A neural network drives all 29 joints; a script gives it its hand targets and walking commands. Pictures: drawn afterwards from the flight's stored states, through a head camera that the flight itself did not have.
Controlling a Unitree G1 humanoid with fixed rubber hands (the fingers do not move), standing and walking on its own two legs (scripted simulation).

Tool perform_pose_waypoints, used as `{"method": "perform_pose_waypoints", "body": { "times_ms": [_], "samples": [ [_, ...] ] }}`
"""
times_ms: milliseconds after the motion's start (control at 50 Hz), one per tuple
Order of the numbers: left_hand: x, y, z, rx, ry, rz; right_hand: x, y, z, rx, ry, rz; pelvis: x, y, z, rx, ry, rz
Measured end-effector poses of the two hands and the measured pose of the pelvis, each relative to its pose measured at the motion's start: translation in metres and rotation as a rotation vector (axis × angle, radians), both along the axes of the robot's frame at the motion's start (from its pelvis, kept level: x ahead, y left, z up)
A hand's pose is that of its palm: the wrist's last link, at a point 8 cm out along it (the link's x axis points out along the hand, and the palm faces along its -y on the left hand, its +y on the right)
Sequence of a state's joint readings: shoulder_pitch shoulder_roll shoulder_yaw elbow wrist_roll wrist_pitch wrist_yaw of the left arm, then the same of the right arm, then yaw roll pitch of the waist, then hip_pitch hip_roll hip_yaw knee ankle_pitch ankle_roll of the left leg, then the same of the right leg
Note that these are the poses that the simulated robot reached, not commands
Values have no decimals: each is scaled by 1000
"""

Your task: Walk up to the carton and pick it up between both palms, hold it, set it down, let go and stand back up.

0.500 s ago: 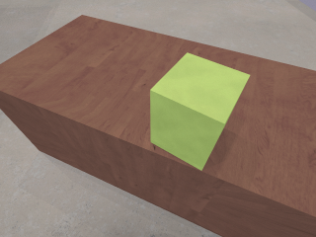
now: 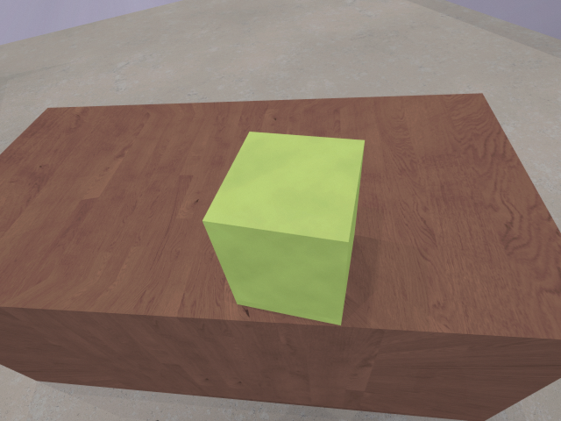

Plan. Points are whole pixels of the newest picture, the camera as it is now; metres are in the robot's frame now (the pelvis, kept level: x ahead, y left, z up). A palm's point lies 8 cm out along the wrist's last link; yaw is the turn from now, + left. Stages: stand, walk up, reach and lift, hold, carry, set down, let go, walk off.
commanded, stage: walk up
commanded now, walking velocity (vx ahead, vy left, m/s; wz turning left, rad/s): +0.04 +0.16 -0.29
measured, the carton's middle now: (295, 229) +0.44 -0.03 +0.00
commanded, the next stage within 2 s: none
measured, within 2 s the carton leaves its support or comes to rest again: neither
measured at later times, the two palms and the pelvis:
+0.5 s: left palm out of the picture +0.05 +0.29 -0.16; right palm out of the picture +0.08 -0.17 -0.09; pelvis +0.03 +0.06 +0.02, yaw -6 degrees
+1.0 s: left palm out of the picture +0.09 +0.19 -0.11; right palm out of the picture -0.06 -0.22 -0.15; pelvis -0.02 -0.01 +0.01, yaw -6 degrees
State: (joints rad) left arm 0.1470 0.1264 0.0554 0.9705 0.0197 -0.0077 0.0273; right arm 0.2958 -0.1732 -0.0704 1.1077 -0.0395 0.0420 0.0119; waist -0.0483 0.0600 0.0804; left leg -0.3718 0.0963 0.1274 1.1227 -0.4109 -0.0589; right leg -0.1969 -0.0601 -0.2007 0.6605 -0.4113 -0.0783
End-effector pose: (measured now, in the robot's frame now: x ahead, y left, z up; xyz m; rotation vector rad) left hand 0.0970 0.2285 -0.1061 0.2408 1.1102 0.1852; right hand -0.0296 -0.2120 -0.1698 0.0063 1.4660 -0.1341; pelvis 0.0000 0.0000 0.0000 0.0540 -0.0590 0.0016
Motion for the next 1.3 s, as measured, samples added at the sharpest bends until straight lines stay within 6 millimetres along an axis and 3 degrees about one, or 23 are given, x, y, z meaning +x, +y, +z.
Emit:
{"method": "perform_pose_waypoints", "body": {
  "times_ms": [140,220,300,360,440,580,660,760,840,920,1000,1100,1200,1300],
  "samples": [
    [-65,18,-7,-17,179,93,69,6,15,-38,-103,34,16,15,9,0,7,-18],
    [-97,26,-21,-63,297,113,110,14,24,-91,-169,52,21,31,5,-37,22,-24],
    [-113,36,-43,-127,383,129,144,29,33,-160,-234,66,27,49,-3,-67,27,-32],
    [-111,43,-52,-155,426,119,155,42,51,-190,-292,57,30,56,1,-52,21,-86],
    [-80,57,-55,-172,412,72,140,43,72,-253,-298,14,31,59,11,-102,27,-104],
    [0,69,-49,-144,220,-21,71,31,77,-277,-175,-66,22,52,17,-124,25,-129],
    [29,59,-41,-111,160,-69,28,21,68,-253,-113,-122,12,40,14,-107,28,-153],
    [43,25,-28,-61,109,-143,-17,0,40,-188,-52,-195,-1,16,4,-56,25,-182],
    [30,-8,-14,-39,68,-177,-40,-14,15,-125,6,-206,-9,4,0,-60,3,-155],
    [6,-31,-3,-38,81,-151,-41,-14,14,-63,14,-183,-11,-5,9,-55,-1,-136],
    [-5,-39,-3,-55,64,-115,-32,-13,19,-45,-13,-136,-15,-13,13,-70,2,-113],
    [-23,-46,-21,-115,76,-80,-21,-12,24,-83,-44,-90,-21,-15,7,-103,12,-90],
    [-45,-37,-30,-139,132,-37,-22,-15,43,-128,-75,-92,-25,-20,14,-55,5,-131],
    [-72,-33,-31,-139,202,-39,-27,-18,46,-142,-72,-94,-27,-19,16,-48,-4,-144]
  ]
}}
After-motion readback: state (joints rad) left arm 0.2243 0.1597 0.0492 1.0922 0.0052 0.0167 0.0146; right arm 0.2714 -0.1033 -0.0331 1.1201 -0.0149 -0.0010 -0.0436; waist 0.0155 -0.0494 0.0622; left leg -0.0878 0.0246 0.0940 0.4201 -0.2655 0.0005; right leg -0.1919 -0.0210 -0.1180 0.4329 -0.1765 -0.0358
